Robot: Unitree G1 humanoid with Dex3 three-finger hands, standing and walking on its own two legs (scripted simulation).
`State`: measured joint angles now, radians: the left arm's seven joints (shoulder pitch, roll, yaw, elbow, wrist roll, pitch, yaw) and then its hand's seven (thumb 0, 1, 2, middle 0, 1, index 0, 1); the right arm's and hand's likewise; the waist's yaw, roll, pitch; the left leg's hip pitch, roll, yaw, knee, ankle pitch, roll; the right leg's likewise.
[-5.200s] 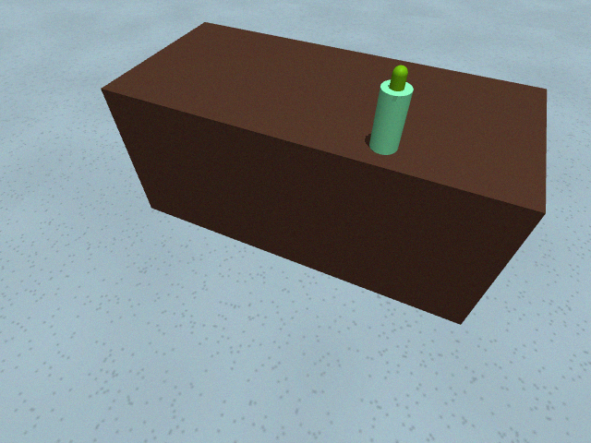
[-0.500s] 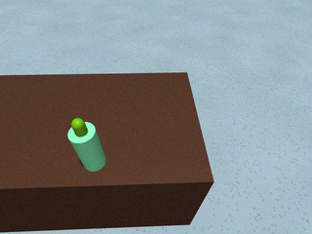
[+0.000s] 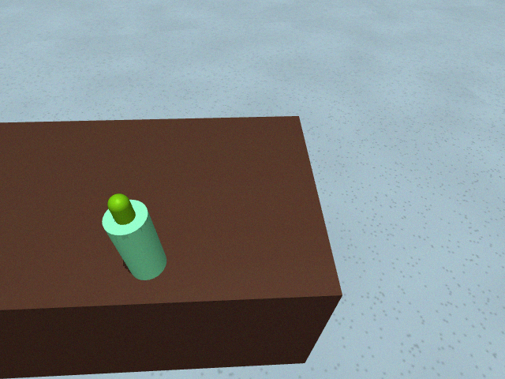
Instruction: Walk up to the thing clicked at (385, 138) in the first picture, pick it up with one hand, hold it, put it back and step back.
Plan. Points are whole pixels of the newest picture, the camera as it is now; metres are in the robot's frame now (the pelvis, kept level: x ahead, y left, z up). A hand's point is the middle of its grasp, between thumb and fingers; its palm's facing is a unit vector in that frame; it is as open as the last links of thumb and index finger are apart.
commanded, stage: stand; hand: left
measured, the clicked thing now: (134, 235) +0.41 +0.24 -0.06
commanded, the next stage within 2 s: rise first in 1.36 s
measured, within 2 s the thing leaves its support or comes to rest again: neither
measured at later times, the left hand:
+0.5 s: hand out of the picture +0.08 +0.26 -0.16, palm faces -0.03 -0.94 -0.34, open 7.4 cm
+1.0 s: hand out of the picture +0.06 +0.26 -0.16, palm faces -0.04 -0.94 -0.33, open 7.4 cm
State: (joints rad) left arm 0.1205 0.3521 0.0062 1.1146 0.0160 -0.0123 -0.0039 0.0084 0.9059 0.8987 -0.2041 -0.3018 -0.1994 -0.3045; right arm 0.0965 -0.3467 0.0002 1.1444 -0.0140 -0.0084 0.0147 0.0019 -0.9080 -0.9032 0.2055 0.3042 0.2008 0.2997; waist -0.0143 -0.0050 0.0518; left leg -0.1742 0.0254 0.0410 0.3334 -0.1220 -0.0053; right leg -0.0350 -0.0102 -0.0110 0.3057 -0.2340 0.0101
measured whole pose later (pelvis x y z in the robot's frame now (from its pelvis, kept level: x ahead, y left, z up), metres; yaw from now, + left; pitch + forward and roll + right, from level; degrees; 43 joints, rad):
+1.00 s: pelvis +0.00 +0.01 +0.00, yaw +0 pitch -3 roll +0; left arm 0.15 0.36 0.00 1.11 0.02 -0.01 0.00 0.01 0.91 0.90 -0.20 -0.30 -0.20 -0.30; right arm 0.11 -0.35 0.00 1.14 -0.01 -0.01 0.01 0.00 -0.91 -0.90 0.21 0.30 0.20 0.30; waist -0.01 -0.01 0.05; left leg -0.17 0.01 0.04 0.33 -0.12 0.01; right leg -0.03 -0.02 -0.01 0.30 -0.23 0.02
